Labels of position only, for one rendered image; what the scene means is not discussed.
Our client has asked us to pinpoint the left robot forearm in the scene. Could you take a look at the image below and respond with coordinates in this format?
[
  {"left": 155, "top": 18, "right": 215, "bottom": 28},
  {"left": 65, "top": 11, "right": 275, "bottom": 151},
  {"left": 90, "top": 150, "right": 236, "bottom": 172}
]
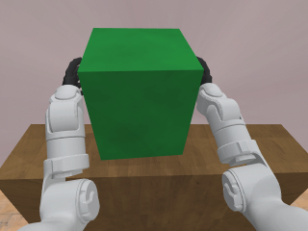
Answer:
[{"left": 39, "top": 85, "right": 90, "bottom": 220}]

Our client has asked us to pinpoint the robot right hand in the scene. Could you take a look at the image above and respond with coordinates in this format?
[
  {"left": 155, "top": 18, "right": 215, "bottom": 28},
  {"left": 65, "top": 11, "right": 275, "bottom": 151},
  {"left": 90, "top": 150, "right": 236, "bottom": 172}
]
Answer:
[{"left": 196, "top": 56, "right": 213, "bottom": 86}]

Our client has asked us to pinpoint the robot left hand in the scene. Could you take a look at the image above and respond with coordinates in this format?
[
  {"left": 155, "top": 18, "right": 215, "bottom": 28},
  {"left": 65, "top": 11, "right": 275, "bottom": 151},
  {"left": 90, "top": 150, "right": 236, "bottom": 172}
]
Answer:
[{"left": 62, "top": 57, "right": 83, "bottom": 95}]

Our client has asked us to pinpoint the pedestal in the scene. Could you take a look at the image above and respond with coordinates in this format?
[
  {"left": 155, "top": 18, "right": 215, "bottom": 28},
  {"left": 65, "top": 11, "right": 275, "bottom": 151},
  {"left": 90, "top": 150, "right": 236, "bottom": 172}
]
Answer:
[{"left": 0, "top": 124, "right": 308, "bottom": 231}]

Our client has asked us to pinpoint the robot left upper arm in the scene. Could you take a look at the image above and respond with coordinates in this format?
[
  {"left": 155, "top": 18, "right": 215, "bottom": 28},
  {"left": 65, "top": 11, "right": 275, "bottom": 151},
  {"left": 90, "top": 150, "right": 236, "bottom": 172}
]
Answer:
[{"left": 16, "top": 178, "right": 100, "bottom": 231}]

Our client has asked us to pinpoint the robot right upper arm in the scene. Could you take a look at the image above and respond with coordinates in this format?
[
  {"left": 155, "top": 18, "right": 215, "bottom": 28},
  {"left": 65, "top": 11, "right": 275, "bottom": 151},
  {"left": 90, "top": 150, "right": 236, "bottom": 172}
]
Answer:
[{"left": 221, "top": 163, "right": 308, "bottom": 231}]

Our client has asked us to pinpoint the right robot forearm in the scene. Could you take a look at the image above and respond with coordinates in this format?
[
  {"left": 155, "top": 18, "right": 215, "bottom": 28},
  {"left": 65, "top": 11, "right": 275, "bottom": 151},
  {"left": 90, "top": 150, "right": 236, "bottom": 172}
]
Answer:
[{"left": 196, "top": 83, "right": 282, "bottom": 198}]

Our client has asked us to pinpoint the carton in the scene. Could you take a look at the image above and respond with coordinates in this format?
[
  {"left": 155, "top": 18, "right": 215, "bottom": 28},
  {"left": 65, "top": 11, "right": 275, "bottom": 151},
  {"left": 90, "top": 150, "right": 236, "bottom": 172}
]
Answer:
[{"left": 77, "top": 28, "right": 204, "bottom": 161}]

